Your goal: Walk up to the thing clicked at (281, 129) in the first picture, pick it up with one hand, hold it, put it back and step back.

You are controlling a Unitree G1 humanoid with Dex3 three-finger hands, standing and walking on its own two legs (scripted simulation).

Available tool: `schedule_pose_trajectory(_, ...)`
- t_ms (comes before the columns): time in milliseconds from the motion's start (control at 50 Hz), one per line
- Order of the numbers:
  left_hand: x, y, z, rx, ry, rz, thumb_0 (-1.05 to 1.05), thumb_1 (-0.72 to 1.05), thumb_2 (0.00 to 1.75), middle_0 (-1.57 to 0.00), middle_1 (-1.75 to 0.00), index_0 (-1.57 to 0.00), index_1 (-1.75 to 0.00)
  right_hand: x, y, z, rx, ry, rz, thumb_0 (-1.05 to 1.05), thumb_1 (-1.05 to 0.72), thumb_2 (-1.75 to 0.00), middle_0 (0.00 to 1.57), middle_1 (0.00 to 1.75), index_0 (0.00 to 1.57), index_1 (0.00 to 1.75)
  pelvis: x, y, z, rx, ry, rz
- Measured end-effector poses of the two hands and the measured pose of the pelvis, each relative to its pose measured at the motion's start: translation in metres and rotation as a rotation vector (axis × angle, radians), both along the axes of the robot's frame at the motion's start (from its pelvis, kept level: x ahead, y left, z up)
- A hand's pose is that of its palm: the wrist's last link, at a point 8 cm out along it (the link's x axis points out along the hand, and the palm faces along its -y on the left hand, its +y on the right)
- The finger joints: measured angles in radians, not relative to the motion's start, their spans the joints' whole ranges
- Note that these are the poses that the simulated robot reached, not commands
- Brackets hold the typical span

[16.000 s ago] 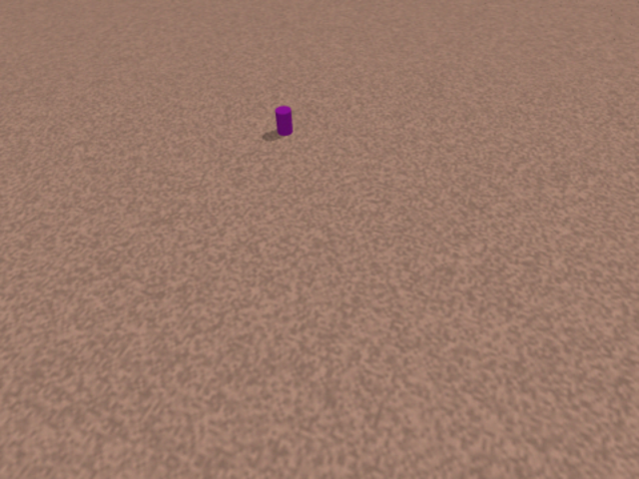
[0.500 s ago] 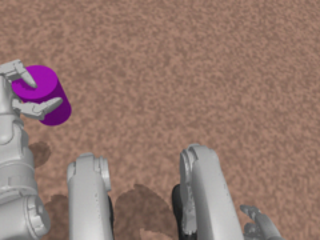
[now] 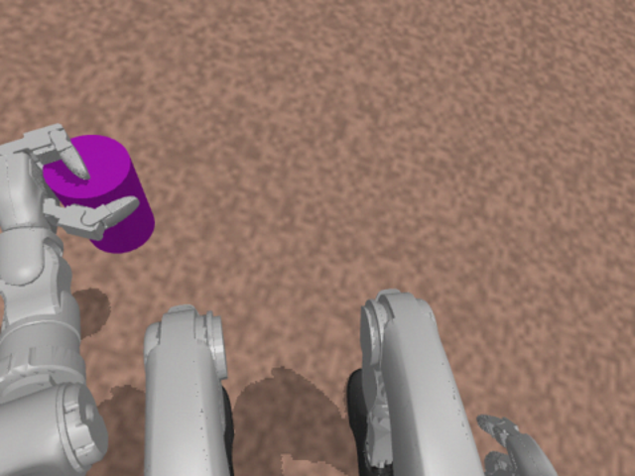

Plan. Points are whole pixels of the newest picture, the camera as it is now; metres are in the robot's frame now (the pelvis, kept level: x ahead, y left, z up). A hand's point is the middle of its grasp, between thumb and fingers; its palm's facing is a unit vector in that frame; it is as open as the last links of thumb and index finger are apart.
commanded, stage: lift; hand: left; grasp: from the side
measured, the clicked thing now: (106, 199) +0.46 +0.25 -0.08
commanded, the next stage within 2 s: none
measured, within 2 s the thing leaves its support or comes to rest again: neither
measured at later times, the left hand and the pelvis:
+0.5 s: hand (74, 173) +0.44 +0.24 +0.02, palm faces +0.16 -0.98 -0.09, open 7.2 cm; pelvis +0.01 +0.00 +0.04, yaw +1 degrees
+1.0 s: hand out of the picture +0.41 +0.24 +0.20, palm faces +0.20 -0.98 -0.09, open 7.3 cm; pelvis +0.03 +0.00 +0.19, yaw +3 degrees
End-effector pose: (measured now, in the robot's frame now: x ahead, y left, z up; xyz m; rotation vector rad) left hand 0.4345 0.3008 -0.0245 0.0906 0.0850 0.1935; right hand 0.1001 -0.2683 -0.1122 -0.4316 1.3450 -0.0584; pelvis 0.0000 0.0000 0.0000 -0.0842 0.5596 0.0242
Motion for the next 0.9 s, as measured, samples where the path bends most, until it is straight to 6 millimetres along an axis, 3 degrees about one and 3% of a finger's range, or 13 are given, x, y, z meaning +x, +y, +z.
schedule_pose_trajectory(260,-0.001,-0.007,0.014,-0.007,-0.007,-0.024,0.02,-0.45,0.96,-0.64,-0.9,-1.28,-1.45,0.004,-0.001,0.007,0.014,-0.019,-0.023,0.0,-0.94,-0.91,0.2,0.3,0.2,0.3,0.003,-0.002,0.01,0.011,0.013,0.002)
schedule_pose_trajectory(460,-0.015,-0.012,0.047,-0.011,-0.009,-0.027,0.02,-0.45,0.95,-0.64,-0.91,-1.28,-1.45,0.02,0.001,0.03,0.027,-0.09,-0.044,0.0,-0.94,-0.91,0.2,0.3,0.2,0.3,0.005,-0.003,0.034,0.017,0.019,0.005)
schedule_pose_trajectory(640,-0.033,-0.013,0.091,-0.005,0.003,-0.025,0.02,-0.44,0.94,-0.63,-0.92,-1.3,-1.44,0.045,0.008,0.069,0.042,-0.179,-0.046,0.0,-0.94,-0.91,0.2,0.3,0.2,0.3,0.008,-0.002,0.073,0.02,0.023,0.012)
schedule_pose_trajectory(900,-0.052,-0.014,0.187,-0.006,0.003,0.005,0.02,-0.43,0.93,-0.62,-0.93,-1.27,-1.39,0.082,0.026,0.149,0.072,-0.277,-0.044,0.0,-0.93,-0.9,0.2,0.3,0.2,0.3,0.023,0.002,0.151,0.021,-0.024,0.032)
